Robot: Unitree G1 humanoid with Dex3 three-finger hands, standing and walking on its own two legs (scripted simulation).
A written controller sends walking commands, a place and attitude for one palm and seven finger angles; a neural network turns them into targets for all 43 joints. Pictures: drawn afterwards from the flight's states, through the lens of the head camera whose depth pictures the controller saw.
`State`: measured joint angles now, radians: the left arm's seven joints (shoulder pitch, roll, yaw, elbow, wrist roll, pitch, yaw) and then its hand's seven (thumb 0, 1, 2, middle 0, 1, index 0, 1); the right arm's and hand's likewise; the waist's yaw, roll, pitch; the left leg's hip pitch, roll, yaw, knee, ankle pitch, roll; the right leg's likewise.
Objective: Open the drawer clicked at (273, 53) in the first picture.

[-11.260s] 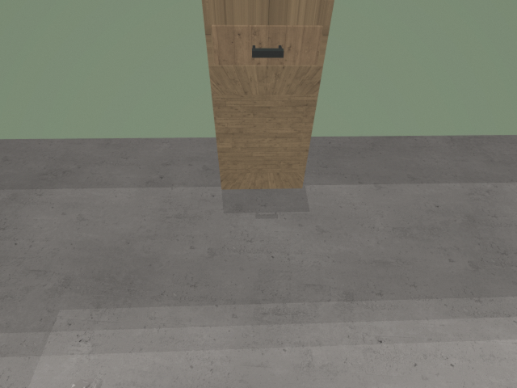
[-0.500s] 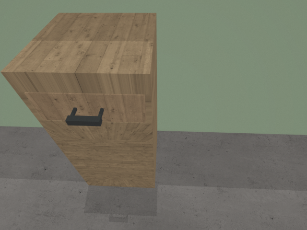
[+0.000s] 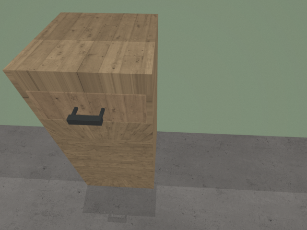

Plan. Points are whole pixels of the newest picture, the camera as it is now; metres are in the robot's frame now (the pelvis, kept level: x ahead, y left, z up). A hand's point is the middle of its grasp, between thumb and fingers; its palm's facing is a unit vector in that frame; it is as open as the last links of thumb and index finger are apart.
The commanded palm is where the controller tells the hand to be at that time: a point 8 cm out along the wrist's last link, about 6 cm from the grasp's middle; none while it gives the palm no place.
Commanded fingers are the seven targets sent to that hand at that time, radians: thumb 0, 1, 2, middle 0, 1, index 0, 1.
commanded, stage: look again from close up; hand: left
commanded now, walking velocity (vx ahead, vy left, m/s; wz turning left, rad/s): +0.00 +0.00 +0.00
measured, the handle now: (87, 115) +0.46 +0.27 +0.00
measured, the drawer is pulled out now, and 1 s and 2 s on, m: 0.00 0.00 0.00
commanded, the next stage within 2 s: shuffle to correct the standing spot in 0.38 s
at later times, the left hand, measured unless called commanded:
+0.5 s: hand out of the picture -0.05 +0.16 -0.17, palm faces +0.08 -0.98 -0.17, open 7.4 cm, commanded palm none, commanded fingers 0.00 0.90 0.90 -0.20 -0.30 -0.20 -0.30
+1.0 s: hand out of the picture -0.06 +0.23 -0.19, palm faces +0.09 -0.97 -0.21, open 7.4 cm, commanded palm none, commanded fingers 0.00 0.90 0.90 -0.20 -0.30 -0.20 -0.30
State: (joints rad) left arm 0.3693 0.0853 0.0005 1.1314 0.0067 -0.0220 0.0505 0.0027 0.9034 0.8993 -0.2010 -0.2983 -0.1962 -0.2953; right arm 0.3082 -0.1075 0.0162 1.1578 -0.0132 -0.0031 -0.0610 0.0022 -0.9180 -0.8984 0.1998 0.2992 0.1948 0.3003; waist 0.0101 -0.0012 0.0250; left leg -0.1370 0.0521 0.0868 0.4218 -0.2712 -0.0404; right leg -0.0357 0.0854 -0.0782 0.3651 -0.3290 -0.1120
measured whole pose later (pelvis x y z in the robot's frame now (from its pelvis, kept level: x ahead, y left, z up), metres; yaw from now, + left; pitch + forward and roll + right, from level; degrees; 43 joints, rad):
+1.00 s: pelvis -0.05 +0.05 -0.01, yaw +1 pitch -1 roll +1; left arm 0.31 0.17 0.04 1.07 0.03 0.00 0.04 0.00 0.90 0.90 -0.20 -0.30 -0.20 -0.30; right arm 0.23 -0.15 -0.03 1.06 -0.03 -0.01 -0.04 0.00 -0.93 -0.90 0.20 0.30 0.19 0.30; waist 0.02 -0.03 0.03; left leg -0.25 0.03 0.02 0.55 -0.28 -0.02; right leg -0.20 0.00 -0.08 0.58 -0.37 -0.05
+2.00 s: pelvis -0.02 +0.06 +0.00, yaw -1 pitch -1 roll +1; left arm 0.29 0.15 -0.01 1.08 0.01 -0.01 0.04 0.00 0.91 0.90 -0.20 -0.30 -0.20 -0.30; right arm 0.29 -0.15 0.03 1.12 -0.02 -0.01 -0.03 0.00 -0.91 -0.90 0.20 0.30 0.20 0.30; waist 0.00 0.00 0.02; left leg -0.17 0.02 0.06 0.48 -0.30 -0.01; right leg -0.12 0.01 -0.04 0.49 -0.36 -0.03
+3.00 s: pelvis -0.08 +0.05 -0.04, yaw -3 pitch +9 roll +3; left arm 0.39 0.25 -0.18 0.05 1.12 -0.02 0.45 0.01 0.61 0.77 -0.22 -0.49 -0.22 -0.48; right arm 0.06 -0.26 -0.05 0.51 -0.06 0.06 0.05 0.01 -0.91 -0.90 0.20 0.30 0.19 0.30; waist 0.09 -0.01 -0.14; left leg -0.60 0.03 0.10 0.80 -0.34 -0.01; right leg -0.61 0.00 0.00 0.89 -0.43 -0.05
